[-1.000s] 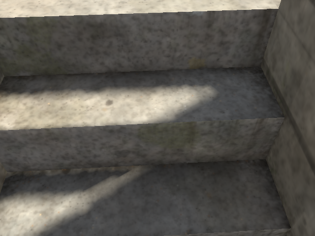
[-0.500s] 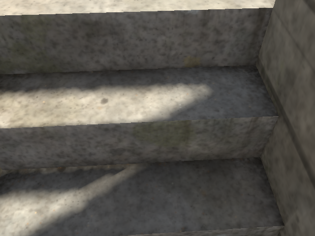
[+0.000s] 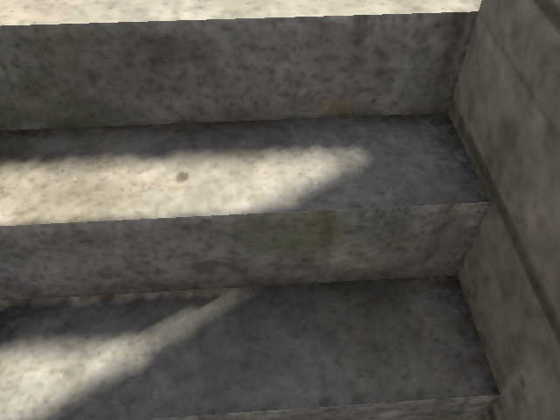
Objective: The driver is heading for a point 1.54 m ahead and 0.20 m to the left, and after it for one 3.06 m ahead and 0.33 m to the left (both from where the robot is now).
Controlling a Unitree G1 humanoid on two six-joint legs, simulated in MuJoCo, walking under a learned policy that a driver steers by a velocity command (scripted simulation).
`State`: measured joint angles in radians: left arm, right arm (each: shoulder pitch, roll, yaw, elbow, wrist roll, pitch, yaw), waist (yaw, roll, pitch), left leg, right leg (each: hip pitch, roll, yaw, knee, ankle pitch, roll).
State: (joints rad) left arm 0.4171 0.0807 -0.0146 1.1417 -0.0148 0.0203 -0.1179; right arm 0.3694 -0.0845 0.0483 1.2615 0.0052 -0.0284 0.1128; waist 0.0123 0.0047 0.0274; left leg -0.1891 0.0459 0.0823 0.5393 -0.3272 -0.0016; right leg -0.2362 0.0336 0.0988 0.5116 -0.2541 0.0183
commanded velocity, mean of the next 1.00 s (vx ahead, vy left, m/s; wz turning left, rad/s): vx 0.39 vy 0.00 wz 0.00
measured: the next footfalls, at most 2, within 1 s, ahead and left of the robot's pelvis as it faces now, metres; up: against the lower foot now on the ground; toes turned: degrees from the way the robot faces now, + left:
right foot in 0.62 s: +0.28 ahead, -0.10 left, +0.21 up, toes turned -3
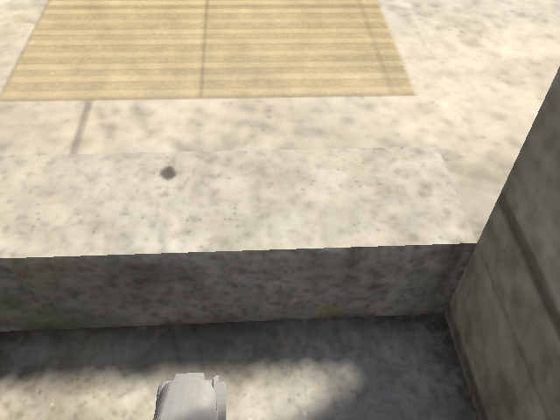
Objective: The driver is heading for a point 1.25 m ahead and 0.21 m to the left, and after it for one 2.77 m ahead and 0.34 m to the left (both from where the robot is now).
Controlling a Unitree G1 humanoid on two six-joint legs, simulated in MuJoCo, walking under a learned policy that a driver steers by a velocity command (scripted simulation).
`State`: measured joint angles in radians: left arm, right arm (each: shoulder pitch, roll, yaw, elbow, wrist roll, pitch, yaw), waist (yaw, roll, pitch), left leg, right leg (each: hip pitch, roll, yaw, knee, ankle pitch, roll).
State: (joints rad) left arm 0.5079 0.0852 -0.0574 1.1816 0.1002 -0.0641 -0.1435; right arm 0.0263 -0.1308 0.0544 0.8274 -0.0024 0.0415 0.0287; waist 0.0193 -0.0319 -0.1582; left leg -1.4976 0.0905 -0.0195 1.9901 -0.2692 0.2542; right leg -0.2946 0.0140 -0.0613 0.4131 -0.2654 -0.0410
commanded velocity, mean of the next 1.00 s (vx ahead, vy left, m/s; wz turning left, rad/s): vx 0.50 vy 0.00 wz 0.00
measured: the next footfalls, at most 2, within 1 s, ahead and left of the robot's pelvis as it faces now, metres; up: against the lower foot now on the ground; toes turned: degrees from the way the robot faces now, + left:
left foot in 0.10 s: +0.17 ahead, +0.13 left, +0.20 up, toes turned +0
right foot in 0.62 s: +0.46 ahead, -0.03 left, +0.41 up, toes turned -3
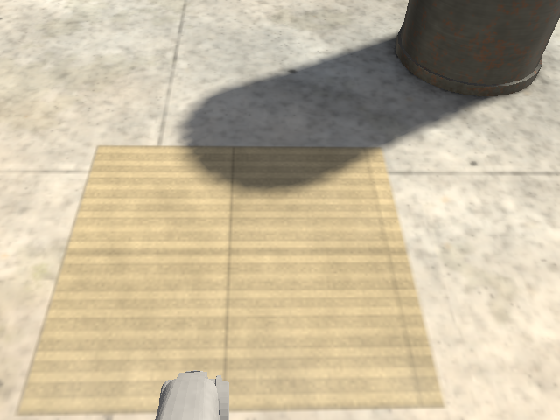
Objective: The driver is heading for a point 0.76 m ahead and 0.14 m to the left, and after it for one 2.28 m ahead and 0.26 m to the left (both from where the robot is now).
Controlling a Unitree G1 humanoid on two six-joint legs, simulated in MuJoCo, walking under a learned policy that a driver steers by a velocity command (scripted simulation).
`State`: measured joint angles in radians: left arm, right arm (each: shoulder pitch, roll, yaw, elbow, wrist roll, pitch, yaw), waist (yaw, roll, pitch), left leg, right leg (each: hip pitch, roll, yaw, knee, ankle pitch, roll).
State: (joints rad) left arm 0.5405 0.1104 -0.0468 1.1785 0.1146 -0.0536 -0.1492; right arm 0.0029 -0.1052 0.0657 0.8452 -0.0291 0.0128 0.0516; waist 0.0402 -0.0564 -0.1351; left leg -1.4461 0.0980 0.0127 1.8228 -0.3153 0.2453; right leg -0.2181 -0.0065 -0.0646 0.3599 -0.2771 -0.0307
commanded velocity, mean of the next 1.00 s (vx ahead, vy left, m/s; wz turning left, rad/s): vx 0.50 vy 0.00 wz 0.08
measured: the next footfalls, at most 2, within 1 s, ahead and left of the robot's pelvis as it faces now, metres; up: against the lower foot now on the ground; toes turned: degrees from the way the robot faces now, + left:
left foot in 0.08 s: +0.23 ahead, +0.14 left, +0.20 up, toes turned +2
right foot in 0.80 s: +0.49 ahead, -0.11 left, +0.20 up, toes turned -3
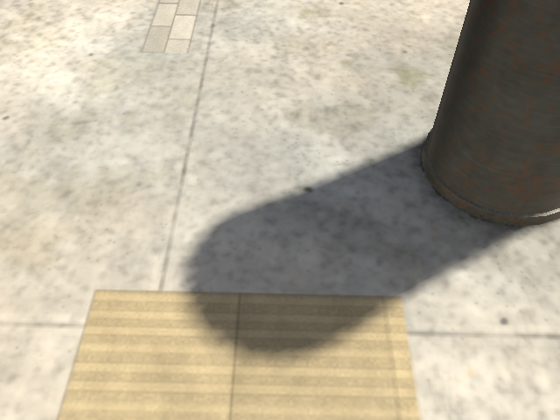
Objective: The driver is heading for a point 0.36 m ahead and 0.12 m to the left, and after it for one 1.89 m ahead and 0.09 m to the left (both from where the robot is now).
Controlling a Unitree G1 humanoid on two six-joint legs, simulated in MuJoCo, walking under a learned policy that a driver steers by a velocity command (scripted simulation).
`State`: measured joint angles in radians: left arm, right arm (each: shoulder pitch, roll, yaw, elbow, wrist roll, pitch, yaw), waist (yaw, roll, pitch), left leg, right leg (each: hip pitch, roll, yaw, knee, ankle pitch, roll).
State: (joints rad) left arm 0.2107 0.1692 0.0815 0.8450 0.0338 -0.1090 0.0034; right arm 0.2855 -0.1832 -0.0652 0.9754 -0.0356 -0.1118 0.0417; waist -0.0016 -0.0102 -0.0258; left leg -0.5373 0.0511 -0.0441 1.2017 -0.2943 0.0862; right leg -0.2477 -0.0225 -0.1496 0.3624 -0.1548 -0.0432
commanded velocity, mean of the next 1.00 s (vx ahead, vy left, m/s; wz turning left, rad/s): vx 0.27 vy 0.00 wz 0.08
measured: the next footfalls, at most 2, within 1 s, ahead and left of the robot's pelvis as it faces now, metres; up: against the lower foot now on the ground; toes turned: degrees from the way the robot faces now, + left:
left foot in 0.40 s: +0.30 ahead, +0.21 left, +0.00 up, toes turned +17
